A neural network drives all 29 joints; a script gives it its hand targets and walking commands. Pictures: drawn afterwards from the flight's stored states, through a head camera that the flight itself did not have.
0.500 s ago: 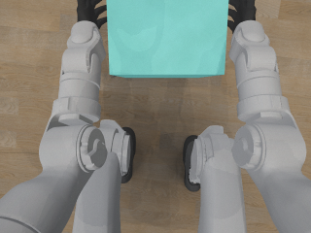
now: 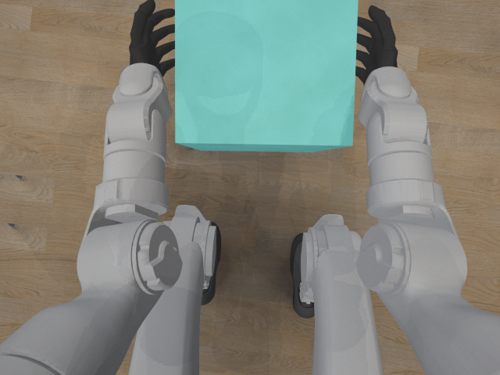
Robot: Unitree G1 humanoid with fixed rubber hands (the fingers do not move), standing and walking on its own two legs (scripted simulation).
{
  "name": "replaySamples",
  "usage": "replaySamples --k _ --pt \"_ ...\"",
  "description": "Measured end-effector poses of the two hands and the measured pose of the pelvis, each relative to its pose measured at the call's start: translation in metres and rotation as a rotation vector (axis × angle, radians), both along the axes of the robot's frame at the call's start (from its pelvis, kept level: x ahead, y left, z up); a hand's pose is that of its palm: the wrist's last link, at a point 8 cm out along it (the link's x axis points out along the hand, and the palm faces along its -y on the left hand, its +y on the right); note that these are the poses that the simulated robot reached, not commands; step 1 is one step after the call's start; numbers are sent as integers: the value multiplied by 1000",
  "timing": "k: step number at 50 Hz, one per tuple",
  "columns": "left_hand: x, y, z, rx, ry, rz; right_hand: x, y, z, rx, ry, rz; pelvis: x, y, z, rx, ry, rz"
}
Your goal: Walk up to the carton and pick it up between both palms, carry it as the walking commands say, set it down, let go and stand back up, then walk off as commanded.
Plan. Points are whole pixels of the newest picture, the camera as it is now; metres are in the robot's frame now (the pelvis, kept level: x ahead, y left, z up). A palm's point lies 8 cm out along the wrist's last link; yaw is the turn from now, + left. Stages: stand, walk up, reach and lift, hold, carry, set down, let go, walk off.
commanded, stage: reach and lift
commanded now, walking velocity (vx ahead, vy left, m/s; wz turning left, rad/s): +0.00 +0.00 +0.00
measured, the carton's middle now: (261, 80) +0.53 +0.02 -0.16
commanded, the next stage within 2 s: none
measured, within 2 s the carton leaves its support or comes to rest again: neither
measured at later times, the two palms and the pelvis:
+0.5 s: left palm (122, 55) +0.49 +0.17 +0.00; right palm (404, 58) +0.50 -0.14 -0.01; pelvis +0.01 +0.00 +0.05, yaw +0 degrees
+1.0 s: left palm (79, 38) +0.47 +0.17 +0.07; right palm (446, 42) +0.48 -0.14 +0.07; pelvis +0.02 +0.00 +0.11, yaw +0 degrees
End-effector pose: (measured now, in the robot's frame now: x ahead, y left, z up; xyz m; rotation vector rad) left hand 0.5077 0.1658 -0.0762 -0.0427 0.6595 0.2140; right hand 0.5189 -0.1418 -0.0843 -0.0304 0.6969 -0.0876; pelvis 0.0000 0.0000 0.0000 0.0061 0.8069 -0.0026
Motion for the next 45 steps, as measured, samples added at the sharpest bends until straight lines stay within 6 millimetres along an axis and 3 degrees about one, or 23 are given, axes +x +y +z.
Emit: replaySamples --k 45 --pt "-33 2 136 -5 5 8 -32 3 138 2 6 -6 16 3 101 -8 -85 8"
